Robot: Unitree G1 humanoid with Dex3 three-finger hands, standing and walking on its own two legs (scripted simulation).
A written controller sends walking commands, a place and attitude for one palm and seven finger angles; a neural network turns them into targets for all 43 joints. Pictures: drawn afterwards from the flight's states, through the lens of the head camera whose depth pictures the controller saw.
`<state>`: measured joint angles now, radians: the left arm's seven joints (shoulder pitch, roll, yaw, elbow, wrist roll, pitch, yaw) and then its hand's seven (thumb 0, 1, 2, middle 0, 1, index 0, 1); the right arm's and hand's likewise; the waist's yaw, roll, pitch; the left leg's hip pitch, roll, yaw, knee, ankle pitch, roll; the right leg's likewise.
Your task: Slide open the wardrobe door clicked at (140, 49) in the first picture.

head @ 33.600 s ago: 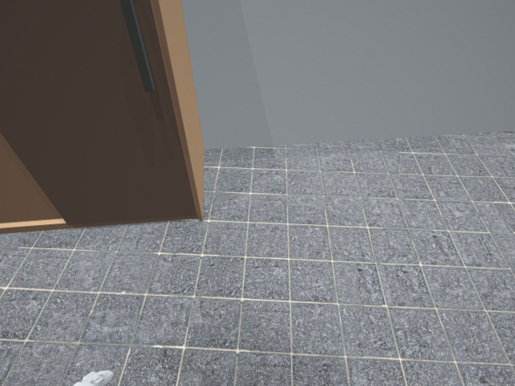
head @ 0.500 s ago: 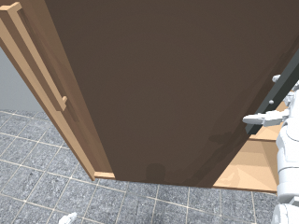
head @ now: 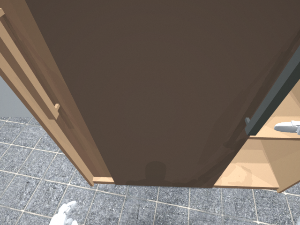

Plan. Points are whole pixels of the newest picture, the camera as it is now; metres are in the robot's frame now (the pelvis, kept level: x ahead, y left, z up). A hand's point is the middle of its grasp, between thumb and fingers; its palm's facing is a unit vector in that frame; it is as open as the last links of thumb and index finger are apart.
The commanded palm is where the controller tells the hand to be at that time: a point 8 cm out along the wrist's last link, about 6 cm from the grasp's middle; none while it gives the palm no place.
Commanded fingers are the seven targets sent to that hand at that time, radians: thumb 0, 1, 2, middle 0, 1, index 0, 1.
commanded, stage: slip the hand off the handle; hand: right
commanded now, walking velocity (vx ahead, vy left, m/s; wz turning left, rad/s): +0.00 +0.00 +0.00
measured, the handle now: (274, 88) +0.43 -0.30 +0.16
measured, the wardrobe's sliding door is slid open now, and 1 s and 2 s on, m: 0.43 0.43 0.43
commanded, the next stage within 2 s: draw the hand back to the body in 0.88 s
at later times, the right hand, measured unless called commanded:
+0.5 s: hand out of the picture +0.34 -0.36 +0.13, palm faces +0.47 +0.85 -0.23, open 14.7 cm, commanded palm +0.29 -0.39 +0.15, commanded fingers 0.00 0.55 -0.20 0.25 1.15 0.25 1.15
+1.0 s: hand out of the picture +0.24 -0.35 +0.14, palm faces +0.49 +0.84 -0.23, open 14.7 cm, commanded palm +0.21 -0.38 +0.15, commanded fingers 0.00 0.55 -0.20 0.25 1.15 0.25 1.15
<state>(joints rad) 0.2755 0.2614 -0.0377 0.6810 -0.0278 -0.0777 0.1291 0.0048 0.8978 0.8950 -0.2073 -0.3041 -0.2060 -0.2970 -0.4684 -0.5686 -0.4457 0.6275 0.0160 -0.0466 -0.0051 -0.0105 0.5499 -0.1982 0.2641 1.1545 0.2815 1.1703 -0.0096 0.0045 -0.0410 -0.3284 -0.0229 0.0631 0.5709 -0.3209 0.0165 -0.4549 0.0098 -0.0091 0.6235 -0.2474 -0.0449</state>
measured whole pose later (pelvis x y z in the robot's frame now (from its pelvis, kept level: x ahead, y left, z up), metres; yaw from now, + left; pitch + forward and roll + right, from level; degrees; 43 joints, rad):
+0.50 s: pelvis +0.01 -0.01 +0.00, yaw +2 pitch +6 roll +2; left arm 0.33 0.26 -0.02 0.64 -0.04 -0.05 0.10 0.01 0.90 0.90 -0.21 -0.30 -0.21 -0.30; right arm -0.18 -0.54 -0.56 0.42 0.12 -0.05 0.09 -0.01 0.55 -0.20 0.26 1.15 0.26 1.15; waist -0.01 -0.02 -0.09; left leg -0.35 -0.03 0.02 0.60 -0.35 0.01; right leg -0.46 0.00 -0.05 0.65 -0.29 -0.05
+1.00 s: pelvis -0.01 +0.00 +0.00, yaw -1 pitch +1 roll +2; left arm 0.20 0.23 -0.07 0.64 -0.04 -0.17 0.15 0.01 0.90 0.90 -0.21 -0.30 -0.21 -0.30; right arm -0.02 -0.48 -0.49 0.16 0.17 0.02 0.10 -0.01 0.55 -0.20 0.25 1.15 0.25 1.15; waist -0.08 -0.02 -0.06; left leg -0.27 -0.02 0.08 0.58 -0.32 0.02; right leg -0.40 0.02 0.01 0.62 -0.24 -0.04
